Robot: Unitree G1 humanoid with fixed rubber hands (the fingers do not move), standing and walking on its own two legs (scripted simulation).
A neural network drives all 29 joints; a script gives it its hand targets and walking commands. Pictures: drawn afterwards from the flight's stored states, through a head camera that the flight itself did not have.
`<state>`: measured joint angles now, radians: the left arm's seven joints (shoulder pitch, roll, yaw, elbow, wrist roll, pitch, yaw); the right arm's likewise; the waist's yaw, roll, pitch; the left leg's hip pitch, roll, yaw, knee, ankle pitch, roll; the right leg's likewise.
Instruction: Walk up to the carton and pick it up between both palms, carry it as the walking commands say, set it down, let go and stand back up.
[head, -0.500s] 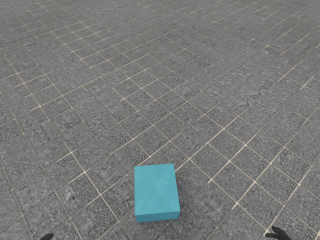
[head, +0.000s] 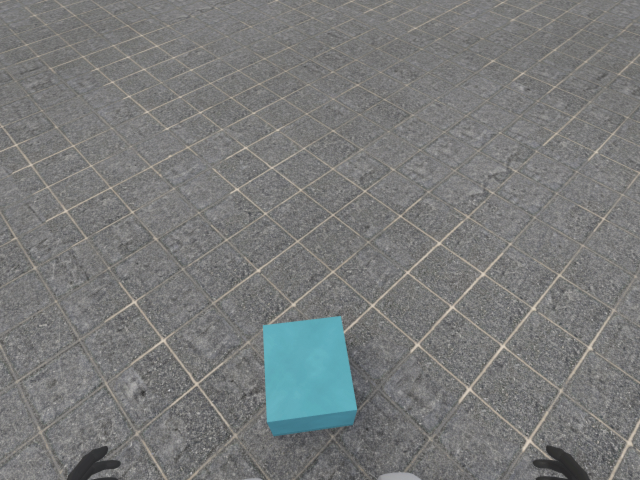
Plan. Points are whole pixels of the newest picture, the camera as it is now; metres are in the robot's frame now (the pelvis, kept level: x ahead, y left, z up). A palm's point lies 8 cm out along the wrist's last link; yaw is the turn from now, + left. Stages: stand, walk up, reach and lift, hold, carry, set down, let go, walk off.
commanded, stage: reach and lift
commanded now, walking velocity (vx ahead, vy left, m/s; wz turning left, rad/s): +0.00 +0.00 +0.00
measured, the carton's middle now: (307, 375) +0.45 +0.05 -0.69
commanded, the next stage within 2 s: none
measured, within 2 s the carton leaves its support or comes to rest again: neither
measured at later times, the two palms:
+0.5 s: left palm (136, 398) +0.24 +0.28 -0.13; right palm (499, 400) +0.23 -0.26 -0.15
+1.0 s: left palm (164, 365) +0.31 +0.27 -0.18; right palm (444, 352) +0.33 -0.21 -0.19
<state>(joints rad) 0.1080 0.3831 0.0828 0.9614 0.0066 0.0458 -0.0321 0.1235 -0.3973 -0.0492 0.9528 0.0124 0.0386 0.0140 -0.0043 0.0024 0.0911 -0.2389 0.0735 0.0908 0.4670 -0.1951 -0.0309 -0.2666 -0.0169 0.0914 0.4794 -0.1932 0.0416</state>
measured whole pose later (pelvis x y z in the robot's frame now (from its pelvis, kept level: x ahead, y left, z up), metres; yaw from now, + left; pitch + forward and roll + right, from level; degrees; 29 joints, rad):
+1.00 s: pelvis -0.02 +0.00 -0.09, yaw +2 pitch +27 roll +0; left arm -0.45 0.30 0.22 0.68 -0.04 0.15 -0.07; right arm -0.43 -0.22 -0.13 0.61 0.03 0.19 -0.04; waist 0.00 0.01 -0.01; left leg -1.18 0.00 -0.05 1.08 -0.37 -0.04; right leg -1.18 -0.01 0.06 1.08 -0.37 0.06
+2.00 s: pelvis -0.05 -0.01 -0.23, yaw +3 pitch +50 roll +0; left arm -1.00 0.27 0.32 0.83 -0.04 0.09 0.01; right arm -1.02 -0.23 -0.25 0.81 0.01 0.12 -0.07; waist 0.03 -0.01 -0.09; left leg -1.97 -0.02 -0.07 1.55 -0.44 -0.06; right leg -1.97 0.01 0.07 1.55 -0.44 0.06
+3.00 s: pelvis -0.08 -0.01 -0.40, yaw +2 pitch +32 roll +0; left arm -1.39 0.41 0.09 1.17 -0.26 -0.01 0.08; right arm -1.43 -0.43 0.00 1.18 0.28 0.00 -0.09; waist 0.03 0.00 0.52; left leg -2.20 -0.04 -0.07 2.19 -0.56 -0.08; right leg -2.20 0.06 0.11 2.20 -0.56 0.11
